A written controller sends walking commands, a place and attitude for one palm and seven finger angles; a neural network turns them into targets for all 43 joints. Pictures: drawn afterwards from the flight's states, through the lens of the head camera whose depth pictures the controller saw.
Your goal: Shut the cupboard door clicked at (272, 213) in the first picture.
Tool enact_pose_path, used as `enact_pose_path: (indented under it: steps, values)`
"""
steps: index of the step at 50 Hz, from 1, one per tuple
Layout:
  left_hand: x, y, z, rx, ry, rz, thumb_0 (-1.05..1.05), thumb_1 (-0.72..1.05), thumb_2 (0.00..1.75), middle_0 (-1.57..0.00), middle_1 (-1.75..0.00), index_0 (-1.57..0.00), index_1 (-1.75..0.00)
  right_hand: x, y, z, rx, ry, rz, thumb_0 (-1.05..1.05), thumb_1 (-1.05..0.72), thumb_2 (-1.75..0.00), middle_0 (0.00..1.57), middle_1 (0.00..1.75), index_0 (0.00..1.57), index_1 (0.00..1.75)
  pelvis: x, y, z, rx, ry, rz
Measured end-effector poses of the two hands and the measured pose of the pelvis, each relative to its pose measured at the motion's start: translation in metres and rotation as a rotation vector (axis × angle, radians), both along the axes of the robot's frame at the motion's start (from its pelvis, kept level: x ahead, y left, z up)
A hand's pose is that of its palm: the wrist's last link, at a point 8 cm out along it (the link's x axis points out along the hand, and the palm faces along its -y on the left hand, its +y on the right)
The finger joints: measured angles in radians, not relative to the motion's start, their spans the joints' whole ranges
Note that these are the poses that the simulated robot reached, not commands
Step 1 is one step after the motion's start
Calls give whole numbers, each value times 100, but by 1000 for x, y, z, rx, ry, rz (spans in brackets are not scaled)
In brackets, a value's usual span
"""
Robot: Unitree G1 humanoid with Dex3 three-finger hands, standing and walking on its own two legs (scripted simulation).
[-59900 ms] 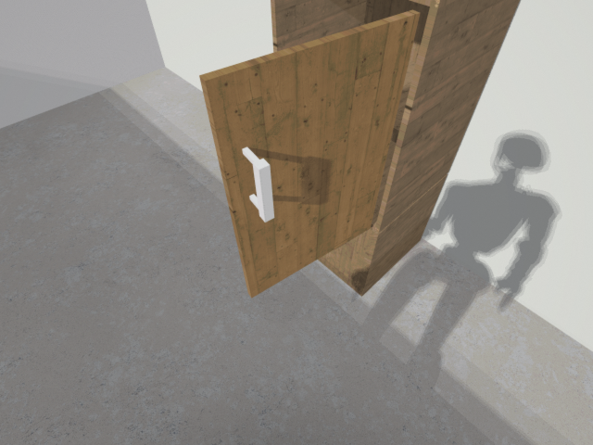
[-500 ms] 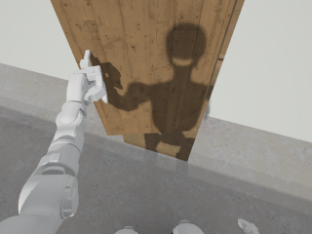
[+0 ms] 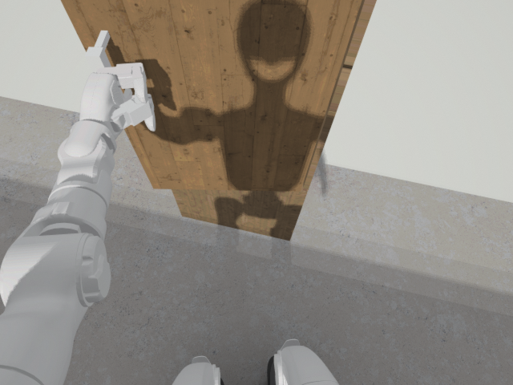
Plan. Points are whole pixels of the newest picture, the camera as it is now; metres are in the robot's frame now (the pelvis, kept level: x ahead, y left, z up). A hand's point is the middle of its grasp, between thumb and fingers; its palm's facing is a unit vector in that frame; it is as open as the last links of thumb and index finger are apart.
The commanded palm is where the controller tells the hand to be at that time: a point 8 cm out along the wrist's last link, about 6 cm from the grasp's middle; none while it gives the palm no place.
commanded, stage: push the door shut along its arc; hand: left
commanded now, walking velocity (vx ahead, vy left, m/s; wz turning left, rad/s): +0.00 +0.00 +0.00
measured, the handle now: (113, 78) +0.58 +0.18 +0.11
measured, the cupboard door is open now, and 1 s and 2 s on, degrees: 13 2 0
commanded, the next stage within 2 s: pull the fist back off the door in 0.96 s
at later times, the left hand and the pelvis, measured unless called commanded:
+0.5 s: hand (170, 75) +0.56 +0.09 +0.12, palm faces -0.27 -0.96 -0.02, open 3.1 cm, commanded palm +0.56 +0.15 +0.11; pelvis +0.01 +0.00 -0.01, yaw -2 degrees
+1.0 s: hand (182, 58) +0.61 +0.07 +0.12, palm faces -0.36 -0.93 -0.03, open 3.2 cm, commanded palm +0.63 +0.09 +0.11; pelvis +0.01 +0.00 -0.03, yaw -1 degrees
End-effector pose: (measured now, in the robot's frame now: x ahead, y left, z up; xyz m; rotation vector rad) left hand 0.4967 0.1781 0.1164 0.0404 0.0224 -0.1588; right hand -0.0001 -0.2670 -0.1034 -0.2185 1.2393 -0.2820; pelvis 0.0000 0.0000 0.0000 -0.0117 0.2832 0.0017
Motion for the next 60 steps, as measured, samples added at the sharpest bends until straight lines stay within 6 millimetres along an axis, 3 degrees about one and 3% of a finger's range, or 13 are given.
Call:
enact_pose_path:
  steps: [19,41,54,60]
  values:
    - [49,-29,8,-11,12,-97,2,90,90,-129,-150,-130,-150,-26,6,-1,4,71,-66,0,-91,-90,21,30,20,30,5,-1,-7,-8,68,-20]
    - [91,-35,9,-11,37,-178,0,90,94,-129,-150,-130,-150,-53,7,3,-53,194,-86,0,-91,-90,21,30,20,30,7,2,-19,-33,143,-4]
    - [116,-57,9,-5,40,-216,1,99,100,-129,-150,-130,-150,-71,22,-3,-36,269,-111,0,-91,-90,21,30,21,30,10,5,-30,-43,196,1]
    - [109,-56,-1,-122,69,83,-4,77,98,-129,-150,-130,-150,-70,36,-8,50,282,-46,0,-91,-90,21,30,20,30,12,4,-30,-47,208,7]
